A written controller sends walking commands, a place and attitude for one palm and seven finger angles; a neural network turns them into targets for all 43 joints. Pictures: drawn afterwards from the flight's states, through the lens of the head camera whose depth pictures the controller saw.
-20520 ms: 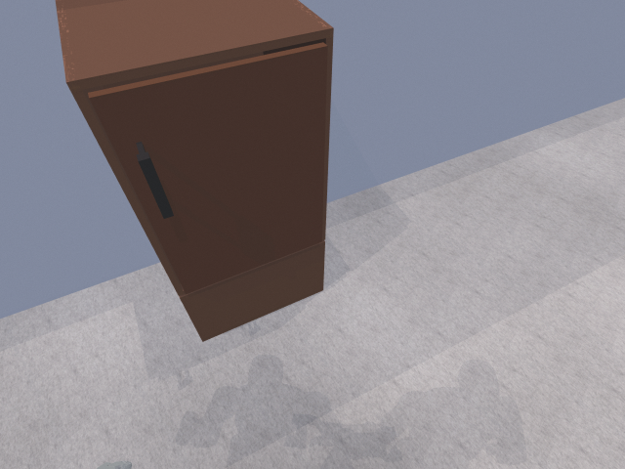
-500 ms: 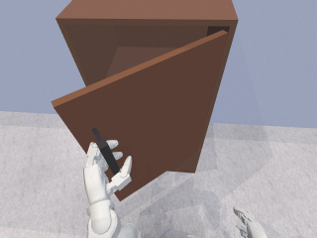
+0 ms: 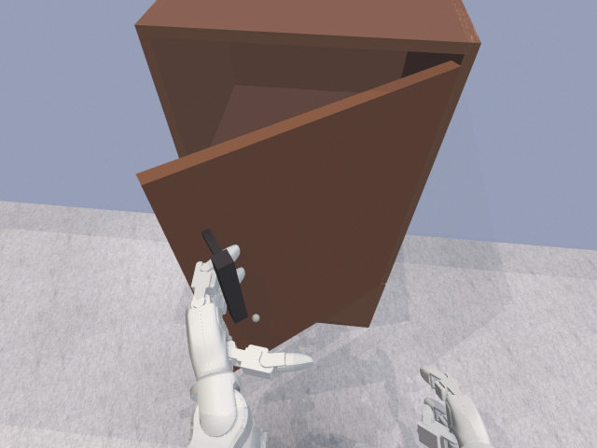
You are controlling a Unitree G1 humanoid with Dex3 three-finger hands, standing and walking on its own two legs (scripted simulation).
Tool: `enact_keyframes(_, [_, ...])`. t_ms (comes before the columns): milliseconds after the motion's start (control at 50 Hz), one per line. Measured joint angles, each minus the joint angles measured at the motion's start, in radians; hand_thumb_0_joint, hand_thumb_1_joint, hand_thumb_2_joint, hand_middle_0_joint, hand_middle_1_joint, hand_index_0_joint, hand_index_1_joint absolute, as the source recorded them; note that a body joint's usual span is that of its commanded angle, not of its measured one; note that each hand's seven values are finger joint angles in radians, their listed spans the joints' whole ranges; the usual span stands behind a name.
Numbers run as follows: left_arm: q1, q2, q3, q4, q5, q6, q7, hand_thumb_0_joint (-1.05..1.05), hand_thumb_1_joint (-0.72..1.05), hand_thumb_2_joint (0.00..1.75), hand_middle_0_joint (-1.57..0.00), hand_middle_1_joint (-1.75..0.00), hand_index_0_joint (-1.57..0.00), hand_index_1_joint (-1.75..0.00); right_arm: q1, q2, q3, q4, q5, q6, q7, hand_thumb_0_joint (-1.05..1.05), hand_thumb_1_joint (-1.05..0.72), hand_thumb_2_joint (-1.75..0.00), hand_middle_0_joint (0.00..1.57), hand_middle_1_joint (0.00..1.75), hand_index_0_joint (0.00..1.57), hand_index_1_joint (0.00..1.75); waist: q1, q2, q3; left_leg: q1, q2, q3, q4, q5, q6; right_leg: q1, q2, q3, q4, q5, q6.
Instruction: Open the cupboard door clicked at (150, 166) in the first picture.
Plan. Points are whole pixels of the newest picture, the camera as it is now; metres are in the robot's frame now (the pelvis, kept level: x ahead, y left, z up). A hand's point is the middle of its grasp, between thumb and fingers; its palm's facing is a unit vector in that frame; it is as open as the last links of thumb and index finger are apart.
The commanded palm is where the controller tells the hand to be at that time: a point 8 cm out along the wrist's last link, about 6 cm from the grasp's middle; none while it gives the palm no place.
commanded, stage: open thumb and fingers to let go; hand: left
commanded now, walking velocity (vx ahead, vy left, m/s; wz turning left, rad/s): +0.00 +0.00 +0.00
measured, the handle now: (224, 278) +0.32 +0.12 +0.06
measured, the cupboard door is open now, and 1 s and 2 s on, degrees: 37 40 40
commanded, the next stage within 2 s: slide the hand sideways off the handle in 0.04 s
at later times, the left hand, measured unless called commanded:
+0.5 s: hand (249, 351) +0.23 +0.07 +0.05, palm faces -0.13 -0.99 +0.05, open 16.2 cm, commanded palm +0.21 +0.13 +0.05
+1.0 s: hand (213, 376) +0.20 +0.11 +0.05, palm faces -0.09 -1.00 -0.01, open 16.1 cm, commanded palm +0.18 +0.18 +0.05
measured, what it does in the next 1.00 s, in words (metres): stands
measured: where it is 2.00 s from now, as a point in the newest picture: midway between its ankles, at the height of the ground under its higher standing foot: outside the picture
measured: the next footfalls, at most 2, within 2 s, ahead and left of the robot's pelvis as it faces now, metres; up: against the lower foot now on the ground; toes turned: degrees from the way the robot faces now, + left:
none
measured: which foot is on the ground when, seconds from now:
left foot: down 0.00-1.00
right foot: down 0.00-1.00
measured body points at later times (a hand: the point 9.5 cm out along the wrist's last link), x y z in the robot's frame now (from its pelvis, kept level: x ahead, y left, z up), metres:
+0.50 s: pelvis -0.01 +0.02 -0.01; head +0.03 +0.02 +0.44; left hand +0.23 +0.13 +0.05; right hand +0.16 -0.20 -0.08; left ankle +0.04 +0.13 -0.66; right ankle -0.02 -0.10 -0.66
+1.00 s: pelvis +0.00 +0.01 -0.01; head +0.05 +0.01 +0.43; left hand +0.20 +0.17 +0.05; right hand +0.18 -0.22 -0.09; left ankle +0.04 +0.13 -0.66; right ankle -0.02 -0.10 -0.66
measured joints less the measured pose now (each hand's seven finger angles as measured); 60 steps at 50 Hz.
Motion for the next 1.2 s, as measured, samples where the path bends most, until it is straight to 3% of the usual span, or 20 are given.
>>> enact_keyframes(180, [-0.012, 0.014, -0.019, -0.007, 0.021, 0.029, 0.001, -0.01, -0.50, 0.30, -0.33, -0.62, -0.36, -0.59, -0.001, 0.006, 0.013, 0.001, 0.003, 0.004, 0.005, 0.01, -0.90, -0.90, 0.20, 0.30, 0.20, 0.30, -0.004, 0.005, 0.003, -0.008, -0.004, -0.001, 0.015, -0.002, 0.012, 0.001, -0.003, -0.001, 0.001, 0.005, 0.011])
enact_keyframes(240, [0.002, 0.085, 0.001, -0.030, -0.001, 0.005, -0.180, -0.01, -0.50, 0.30, -0.30, -0.55, -0.28, -0.53, 0.014, -0.004, 0.011, -0.014, 0.018, 0.003, 0.006, 0.01, -0.90, -0.90, 0.20, 0.30, 0.20, 0.30, -0.004, 0.004, 0.005, -0.022, -0.010, -0.001, 0.024, 0.000, 0.017, -0.013, -0.009, -0.002, 0.013, 0.004, 0.015])
enact_keyframes(300, [0.017, 0.171, 0.004, -0.059, -0.077, -0.012, -0.379, -0.01, -0.50, 0.30, -0.25, -0.46, -0.20, -0.45, 0.029, -0.021, 0.006, -0.033, 0.041, -0.003, -0.001, 0.01, -0.90, -0.90, 0.20, 0.30, 0.20, 0.30, -0.006, 0.018, 0.019, -0.022, -0.012, -0.002, 0.035, -0.002, 0.022, -0.009, -0.011, -0.002, 0.018, 0.004, 0.019])
enact_keyframes(360, [0.037, 0.187, -0.002, -0.087, -0.145, -0.001, -0.464, -0.01, -0.50, 0.30, -0.20, -0.40, -0.16, -0.39, 0.042, -0.036, 0.003, -0.052, 0.058, -0.014, -0.010, 0.01, -0.90, -0.90, 0.20, 0.30, 0.20, 0.30, -0.011, 0.030, 0.030, -0.017, -0.010, 0.005, 0.037, -0.003, 0.028, -0.004, -0.010, 0.005, 0.015, 0.008, 0.026])
enact_keyframes(400, [0.054, 0.169, -0.004, -0.103, -0.156, 0.009, -0.462, -0.01, -0.51, 0.30, -0.17, -0.37, -0.15, -0.37, 0.050, -0.040, 0.000, -0.065, 0.060, -0.019, -0.012, 0.01, -0.90, -0.90, 0.20, 0.30, 0.20, 0.30, -0.015, 0.029, 0.031, -0.016, -0.009, 0.013, 0.036, -0.003, 0.032, -0.006, -0.011, 0.013, 0.014, 0.011, 0.030])
enact_keyframes(500, [0.090, 0.133, -0.011, -0.140, -0.117, 0.014, -0.411, -0.01, -0.51, 0.30, -0.14, -0.34, -0.18, -0.34, 0.063, -0.038, -0.001, -0.093, 0.052, -0.019, -0.002, 0.01, -0.90, -0.90, 0.20, 0.30, 0.20, 0.30, -0.024, 0.016, 0.021, -0.030, -0.008, 0.028, 0.047, -0.008, 0.037, -0.029, -0.011, 0.028, 0.031, 0.008, 0.035])
enact_keyframes(660, [0.159, 0.170, 0.007, -0.209, -0.100, 0.003, -0.417, -0.01, -0.50, 0.30, -0.16, -0.32, -0.17, -0.31, 0.064, -0.027, 0.009, -0.122, 0.052, 0.003, 0.006, 0.01, -0.90, -0.90, 0.20, 0.30, 0.20, 0.30, -0.022, 0.009, 0.019, -0.043, -0.002, 0.026, 0.070, -0.023, 0.033, -0.041, -0.005, 0.028, 0.051, -0.005, 0.031])
enact_keyframes(880, [0.252, 0.205, 0.067, -0.272, -0.157, -0.005, -0.492, -0.01, -0.50, 0.30, -0.18, -0.31, -0.19, -0.32, 0.061, -0.028, 0.010, -0.136, 0.058, -0.007, -0.010, 0.01, -0.90, -0.90, 0.20, 0.30, 0.20, 0.30, -0.012, 0.016, 0.014, -0.051, 0.005, 0.013, 0.077, -0.032, 0.021, -0.046, 0.003, 0.016, 0.057, -0.016, 0.021])
enact_keyframes(1200, [0.357, 0.264, 0.214, -0.306, -0.265, -0.038, -0.633, -0.01, -0.50, 0.30, -0.18, -0.31, -0.19, -0.32, 0.056, -0.038, -0.025, -0.113, 0.074, -0.020, -0.048, 0.01, -0.90, -0.90, 0.20, 0.30, 0.20, 0.30, 0.000, 0.016, -0.002, -0.074, 0.017, -0.008, 0.103, -0.045, -0.002, -0.068, 0.018, -0.002, 0.087, -0.036, -0.001])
